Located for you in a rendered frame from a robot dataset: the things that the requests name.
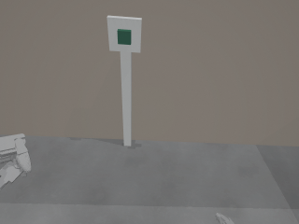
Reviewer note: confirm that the right robot hand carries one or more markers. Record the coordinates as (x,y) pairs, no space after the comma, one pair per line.
(222,219)

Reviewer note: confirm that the left robot hand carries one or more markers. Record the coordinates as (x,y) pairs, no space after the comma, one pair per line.
(13,152)

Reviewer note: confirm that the button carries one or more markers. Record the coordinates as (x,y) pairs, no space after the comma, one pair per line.
(124,37)

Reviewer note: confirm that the panel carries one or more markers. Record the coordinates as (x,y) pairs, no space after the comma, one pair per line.
(135,25)

